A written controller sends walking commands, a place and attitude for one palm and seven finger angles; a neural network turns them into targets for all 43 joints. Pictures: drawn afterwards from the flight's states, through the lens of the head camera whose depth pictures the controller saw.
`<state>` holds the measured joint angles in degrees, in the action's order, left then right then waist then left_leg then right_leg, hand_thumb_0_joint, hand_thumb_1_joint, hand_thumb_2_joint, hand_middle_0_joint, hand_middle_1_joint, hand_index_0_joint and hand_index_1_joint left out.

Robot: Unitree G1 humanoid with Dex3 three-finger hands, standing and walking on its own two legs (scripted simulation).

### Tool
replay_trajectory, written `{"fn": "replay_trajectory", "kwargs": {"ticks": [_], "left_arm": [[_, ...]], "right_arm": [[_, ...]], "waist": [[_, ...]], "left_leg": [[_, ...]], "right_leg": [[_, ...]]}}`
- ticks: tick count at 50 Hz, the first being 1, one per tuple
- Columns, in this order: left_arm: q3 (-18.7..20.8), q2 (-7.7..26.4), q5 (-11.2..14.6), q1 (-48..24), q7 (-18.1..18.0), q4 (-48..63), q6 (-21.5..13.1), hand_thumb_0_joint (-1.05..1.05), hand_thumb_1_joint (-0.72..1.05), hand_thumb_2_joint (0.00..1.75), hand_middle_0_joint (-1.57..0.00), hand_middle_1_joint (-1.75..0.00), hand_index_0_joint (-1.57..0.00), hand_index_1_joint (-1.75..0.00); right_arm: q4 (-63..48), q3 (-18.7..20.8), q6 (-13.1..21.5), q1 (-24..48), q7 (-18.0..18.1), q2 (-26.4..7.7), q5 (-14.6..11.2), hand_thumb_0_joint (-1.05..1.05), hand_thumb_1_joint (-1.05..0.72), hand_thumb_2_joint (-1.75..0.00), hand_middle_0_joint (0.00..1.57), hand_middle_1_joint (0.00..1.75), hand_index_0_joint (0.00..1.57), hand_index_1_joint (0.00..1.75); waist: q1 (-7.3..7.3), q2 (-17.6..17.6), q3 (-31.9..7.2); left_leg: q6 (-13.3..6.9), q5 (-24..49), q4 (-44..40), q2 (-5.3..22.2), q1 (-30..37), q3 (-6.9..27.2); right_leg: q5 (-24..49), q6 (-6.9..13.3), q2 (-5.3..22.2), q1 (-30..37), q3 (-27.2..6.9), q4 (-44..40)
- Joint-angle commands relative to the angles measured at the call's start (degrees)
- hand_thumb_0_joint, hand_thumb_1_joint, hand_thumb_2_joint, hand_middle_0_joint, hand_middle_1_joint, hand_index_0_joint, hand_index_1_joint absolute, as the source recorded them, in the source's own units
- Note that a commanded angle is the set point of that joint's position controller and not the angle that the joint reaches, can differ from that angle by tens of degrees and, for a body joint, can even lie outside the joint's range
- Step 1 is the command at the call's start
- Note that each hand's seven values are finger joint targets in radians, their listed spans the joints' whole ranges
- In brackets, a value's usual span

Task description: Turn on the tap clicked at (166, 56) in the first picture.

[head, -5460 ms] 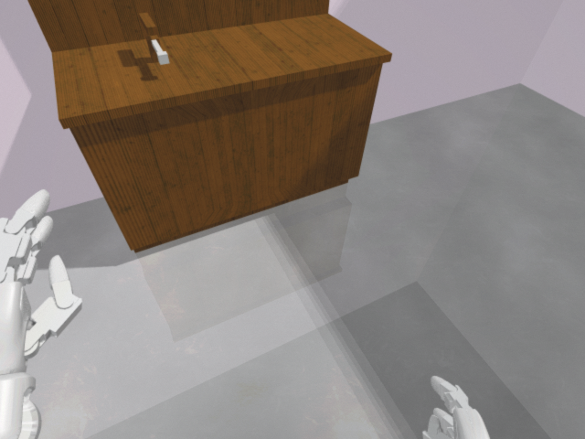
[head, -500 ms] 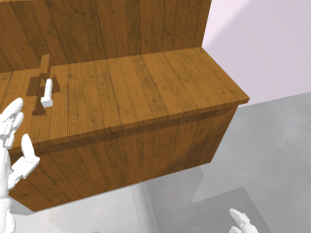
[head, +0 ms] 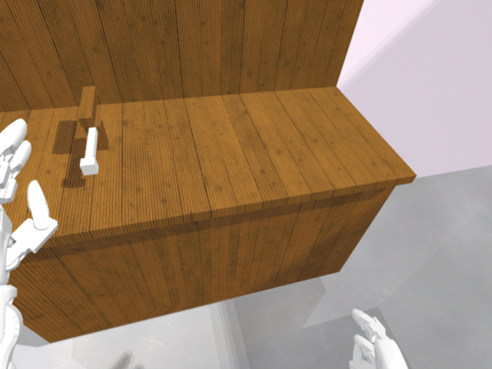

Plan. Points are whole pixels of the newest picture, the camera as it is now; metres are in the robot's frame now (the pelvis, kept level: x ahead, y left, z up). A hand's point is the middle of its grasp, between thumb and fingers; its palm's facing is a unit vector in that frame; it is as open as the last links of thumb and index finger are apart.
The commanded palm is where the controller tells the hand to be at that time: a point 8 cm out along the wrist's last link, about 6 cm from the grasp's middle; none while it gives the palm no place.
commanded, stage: shuffle to correct the standing spot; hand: left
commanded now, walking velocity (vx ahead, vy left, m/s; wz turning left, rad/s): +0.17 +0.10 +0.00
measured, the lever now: (89, 166) +0.47 +0.39 +0.01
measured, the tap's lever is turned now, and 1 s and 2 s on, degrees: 0 0 0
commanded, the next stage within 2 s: come to a stop and stand still in 0.64 s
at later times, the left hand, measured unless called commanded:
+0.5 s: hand (36, 185) +0.28 +0.32 +0.17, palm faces +0.45 -0.83 -0.33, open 7.4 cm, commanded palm +0.23 +0.35 +0.18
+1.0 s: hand (31, 151) +0.36 +0.38 +0.15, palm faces +0.46 -0.81 -0.37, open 7.4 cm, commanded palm +0.30 +0.40 +0.18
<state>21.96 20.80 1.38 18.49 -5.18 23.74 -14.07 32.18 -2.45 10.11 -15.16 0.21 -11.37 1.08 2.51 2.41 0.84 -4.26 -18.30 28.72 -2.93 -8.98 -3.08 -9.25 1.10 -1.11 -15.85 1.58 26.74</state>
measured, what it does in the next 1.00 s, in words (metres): walks ahead: left foot, then right foot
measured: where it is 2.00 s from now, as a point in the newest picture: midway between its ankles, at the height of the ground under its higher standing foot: outside the picture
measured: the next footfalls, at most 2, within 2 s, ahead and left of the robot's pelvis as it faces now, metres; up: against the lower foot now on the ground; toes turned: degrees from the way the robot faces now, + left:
left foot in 0.48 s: +0.22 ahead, +0.22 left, +0.00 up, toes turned -2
right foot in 0.74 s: +0.16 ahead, -0.03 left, +0.00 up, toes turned -1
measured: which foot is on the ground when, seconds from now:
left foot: down 0.00-0.28, up 0.30-0.46, down 0.48-1.00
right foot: down 0.00-0.48, up 0.50-0.72, down 0.74-1.00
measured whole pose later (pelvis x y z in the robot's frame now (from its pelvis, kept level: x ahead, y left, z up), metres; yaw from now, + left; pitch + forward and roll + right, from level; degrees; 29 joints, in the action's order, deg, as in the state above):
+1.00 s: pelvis +0.14 +0.12 -0.01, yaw +0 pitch -1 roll -1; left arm 22.2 19.9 1.7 23.6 -8.6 25.3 -10.4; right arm 37.2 0.7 7.1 -12.9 2.7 -13.4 -0.1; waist 1.6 1.0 3.6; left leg -1.4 -14.6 34.3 1.0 -18.1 -3.1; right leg -19.8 -0.9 1.6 -13.5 2.1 34.9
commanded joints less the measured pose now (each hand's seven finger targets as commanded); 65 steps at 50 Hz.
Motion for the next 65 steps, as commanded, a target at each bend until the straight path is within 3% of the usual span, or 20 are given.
{"fn": "replay_trajectory", "kwargs": {"ticks": [1,12,14,16,18,21,23,25,28,33,35,37,39,44,46,52,57,63,64,65], "left_arm": [[1.0,6.0,0.5,-1.5,-0.4,7.0,-3.0,0.0,0.9,0.9,-0.2,-0.3,-0.2,-0.3],[5.9,12.8,1.0,-6.2,-0.8,21.4,-2.9,0.0,0.9,0.9,-0.2,-0.3,-0.2,-0.3],[7.0,12.9,1.8,-2.2,-1.5,22.9,-2.9,0.0,0.9,0.9,-0.2,-0.3,-0.2,-0.3],[7.1,11.5,2.5,-0.1,-2.5,22.6,-4.6,0.0,0.9,0.9,-0.2,-0.3,-0.2,-0.3],[8.4,11.4,2.4,4.2,-2.2,20.8,-4.2,0.0,0.9,0.9,-0.2,-0.3,-0.2,-0.3],[6.6,10.0,1.5,-1.8,-1.5,20.3,-3.4,0.0,0.9,0.9,-0.2,-0.3,-0.2,-0.3],[5.2,9.3,1.3,-4.3,-1.5,19.8,-2.4,0.0,0.9,0.9,-0.2,-0.3,-0.2,-0.3],[6.5,10.3,0.8,-9.2,-2.3,20.8,-3.3,0.0,0.9,0.9,-0.2,-0.3,-0.2,-0.3],[9.1,13.0,0.3,-9.2,-1.9,16.7,-3.6,0.0,0.9,0.9,-0.2,-0.3,-0.2,-0.3],[6.8,10.0,0.6,2.0,-1.6,21.3,-3.2,0.0,0.9,0.9,-0.2,-0.3,-0.2,-0.3],[7.4,10.4,0.3,6.5,-2.1,19.0,-2.1,0.0,0.9,0.9,-0.2,-0.3,-0.2,-0.3],[10.5,13.8,0.2,9.2,-2.7,15.1,-1.0,0.0,0.9,0.9,-0.2,-0.3,-0.2,-0.3],[10.9,12.9,1.3,3.4,-2.9,15.1,-0.7,0.0,0.9,0.9,-0.2,-0.3,-0.2,-0.3],[7.1,9.2,0.5,4.0,-3.7,10.0,-1.0,0.0,0.9,0.9,-0.2,-0.3,-0.2,-0.3],[4.3,7.5,0.4,0.4,-3.9,11.3,-0.8,0.0,0.9,0.9,-0.2,-0.3,-0.2,-0.3],[4.2,11.6,-0.6,-5.8,-4.0,25.2,-0.4,0.0,0.9,0.9,-0.2,-0.3,-0.2,-0.3],[7.9,11.4,0.5,7.0,-3.7,22.4,0.0,0.0,0.9,0.9,-0.2,-0.3,-0.2,-0.3],[5.7,6.6,3.1,12.9,-2.0,10.0,3.1,0.0,0.9,0.9,-0.2,-0.3,-0.2,-0.3],[35.9,52.8,-5.6,-51.3,-0.4,26.9,-4.0,0.0,0.9,0.9,-0.2,-0.3,-0.2,-0.3],[14.5,18.0,0.5,-15.8,2.0,-9.9,-0.8,0.0,0.9,0.9,-0.2,-0.3,-0.2,-0.3]], "right_arm": [[-8.8,3.8,1.9,5.6,0.3,-7.7,-0.6,0.0,-0.9,-0.9,0.2,0.3,0.2,0.3],[-11.1,4.3,-1.0,8.1,-0.2,-7.2,-1.0,0.0,-0.9,-0.9,0.2,0.3,0.2,0.3],[-11.2,5.5,-0.8,8.2,-0.8,-7.6,-1.6,0.0,-0.9,-0.9,0.2,0.3,0.2,0.3],[-10.2,6.2,0.1,8.8,-1.2,-8.9,-1.6,0.0,-0.9,-0.9,0.2,0.3,0.2,0.3],[-9.0,5.7,-2.2,7.0,-1.8,-7.4,-1.8,0.0,-0.9,-0.9,0.2,0.3,0.2,0.3],[-6.5,3.8,-3.4,6.9,-1.2,-3.7,-1.4,0.0,-0.9,-0.9,0.2,0.3,0.2,0.3],[-6.2,5.0,-2.4,6.9,0.6,-5.9,-1.9,0.0,-0.9,-0.9,0.2,0.3,0.2,0.3],[-8.3,6.7,-1.2,6.8,1.3,-8.5,-1.6,0.0,-0.9,-0.9,0.2,0.3,0.2,0.3],[-6.9,5.9,-0.2,7.9,1.0,-6.5,-1.2,0.0,-0.9,-0.9,0.2,0.3,0.2,0.3],[-7.9,4.8,0.7,9.1,-0.6,-6.9,-1.7,0.0,-0.9,-0.9,0.2,0.3,0.2,0.3],[-8.2,3.9,-0.1,8.7,-0.5,-6.2,-1.7,0.0,-0.9,-0.9,0.2,0.3,0.2,0.3],[-8.3,4.1,-2.0,7.8,0.1,-5.0,-1.6,0.0,-0.9,-0.9,0.2,0.3,0.2,0.3],[-7.3,4.1,-1.8,7.3,0.5,-6.4,-1.3,0.0,-0.9,-0.9,0.2,0.3,0.2,0.3],[-5.5,2.8,-1.2,8.6,2.0,-4.3,-1.2,0.0,-0.9,-0.9,0.2,0.3,0.2,0.3],[-4.7,3.3,0.1,8.5,2.6,-4.7,-1.1,0.0,-0.9,-0.9,0.2,0.3,0.2,0.3],[-6.4,5.0,1.9,10.1,2.2,-6.6,-0.2,0.0,-0.9,-0.9,0.2,0.3,0.2,0.3],[-7.9,5.4,0.9,7.9,0.4,-6.5,-0.9,0.0,-0.9,-0.9,0.2,0.3,0.2,0.3],[-9.0,4.0,-2.2,7.6,1.6,-6.1,-2.0,0.0,-0.9,-0.9,0.2,0.3,0.2,0.3],[-6.5,7.0,1.4,3.6,2.6,-12.7,1.1,0.0,-0.9,-0.9,0.2,0.3,0.2,0.3],[-5.9,4.8,0.9,4.8,3.6,-4.3,-1.1,0.0,-0.9,-0.9,0.2,0.3,0.2,0.3]], "waist": [[-1.12,-2.5,-3.0],[-1.04,-10.6,-9.5],[1.35,1.2,-13.7],[1.51,9.2,-9.7],[0.11,1.0,-3.9],[-4.03,-3.2,-4.9],[-4.33,-13.3,-5.8],[-4.06,-28.2,-5.4],[-3.53,-9.1,-4.6],[-1.66,-17.5,-8.9],[-0.86,-10.3,-9.0],[-1.25,13.4,-6.9],[-2.03,7.5,-3.7],[-1.78,5.5,-5.0],[-2.12,1.5,-8.0],[-1.47,-18.5,-7.7],[-1.62,-15.1,-10.8],[-2.64,-0.3,-8.9],[-0.5,-0.9,1.6],[-1.81,-1.5,-11.2]], "left_leg": [[2.0,-0.3,-7.0,5.9,-11.1,6.9],[7.5,48.2,8.3,7.4,0.1,5.1],[9.9,39.7,32.3,2.2,-19.1,1.8],[4.7,-15.7,53.1,3.0,-39.2,12.7],[2.6,-17.9,43.0,10.0,-35.5,19.0],[4.8,8.1,14.1,4.4,-1.9,0.1],[5.6,9.7,5.3,3.2,8.8,-1.0],[-6.4,-2.7,-10.9,20.5,1.6,32.1],[-12.0,10.1,-8.4,21.9,-1.2,32.6],[-6.1,-0.3,-6.3,14.7,-12.9,13.5],[-2.3,-10.3,-1.7,12.0,-21.8,9.7],[2.9,-11.7,26.5,2.0,-33.8,0.1],[5.2,-6.8,39.1,4.9,-34.0,4.5],[4.2,0.4,9.5,4.4,-12.3,-0.2],[4.5,13.1,-1.6,2.4,-1.7,-1.8],[-0.1,43.1,-8.8,18.0,6.9,17.2],[1.8,42.8,-4.1,16.7,6.5,10.2],[4.6,10.2,-2.8,9.0,-6.0,4.0],[4.2,15.8,-2.8,7.4,-9.8,-0.4],[2.7,20.6,-5.3,5.7,-1.1,2.7]], "right_leg": [[-5.1,2.0,3.5,8.1,-5.4,-1.1],[5.5,3.0,1.7,8.5,3.2,9.7],[23.0,11.8,10.2,26.7,-9.5,7.3],[31.6,20.5,26.9,29.5,-32.3,1.3],[21.7,13.9,27.1,17.2,-24.8,0.7],[-0.4,5.7,11.0,-10.1,-1.8,1.9],[-12.3,2.7,4.8,-12.9,2.5,14.8],[-28.3,-0.3,-3.3,-18.3,0.3,43.1],[-22.5,-0.5,2.3,-20.2,-4.9,46.2],[-14.6,0.1,2.0,1.0,0.6,17.9],[-12.1,0.4,0.9,14.3,1.9,4.7],[-24.6,8.9,18.2,17.3,-29.0,-12.7],[-16.0,12.4,23.0,9.6,-29.1,-14.8],[14.7,6.3,12.0,5.1,-6.4,-3.0],[12.7,2.5,7.3,5.6,-2.2,1.0],[-16.8,-0.8,1.0,-4.1,-0.9,17.2],[-8.7,0.2,1.1,2.4,0.2,2.0],[11.3,1.1,5.1,10.1,-5.9,-7.4],[13.5,-4.2,4.4,-0.3,-5.5,-10.1],[9.9,0.7,7.3,3.7,-5.4,-4.7]]}}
